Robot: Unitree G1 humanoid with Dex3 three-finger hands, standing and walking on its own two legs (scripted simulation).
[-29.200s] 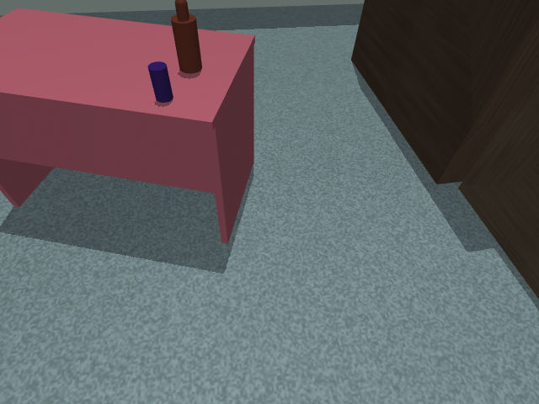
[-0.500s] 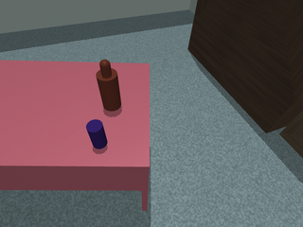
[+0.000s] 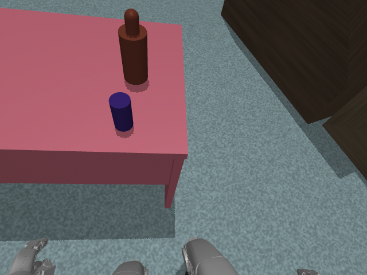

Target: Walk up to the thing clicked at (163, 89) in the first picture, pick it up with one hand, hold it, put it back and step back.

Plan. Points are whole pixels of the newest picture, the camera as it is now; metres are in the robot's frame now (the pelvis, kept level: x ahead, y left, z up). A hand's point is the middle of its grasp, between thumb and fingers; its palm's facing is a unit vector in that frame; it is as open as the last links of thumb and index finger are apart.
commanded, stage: step back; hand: left
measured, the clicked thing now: (122, 112) +0.50 +0.13 -0.04
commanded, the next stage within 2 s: none
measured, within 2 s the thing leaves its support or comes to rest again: neither
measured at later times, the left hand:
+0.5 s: hand out of the picture +0.03 +0.25 -0.13, palm faces -0.06 -0.92 -0.40, open 7.4 cm
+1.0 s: hand out of the picture -0.15 +0.25 -0.16, palm faces -0.11 -0.91 -0.40, open 7.4 cm
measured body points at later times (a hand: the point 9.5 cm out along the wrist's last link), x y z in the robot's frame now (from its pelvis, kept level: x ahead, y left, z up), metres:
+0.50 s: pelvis -0.10 +0.00 +0.00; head -0.04 -0.02 +0.45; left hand +0.03 +0.30 -0.10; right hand -0.02 -0.33 -0.12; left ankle -0.13 +0.12 -0.67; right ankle -0.08 -0.13 -0.72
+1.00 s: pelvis -0.25 -0.02 -0.01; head -0.19 -0.02 +0.43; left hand -0.14 +0.30 -0.13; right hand -0.15 -0.35 -0.11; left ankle -0.14 +0.11 -0.72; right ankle -0.29 -0.15 -0.73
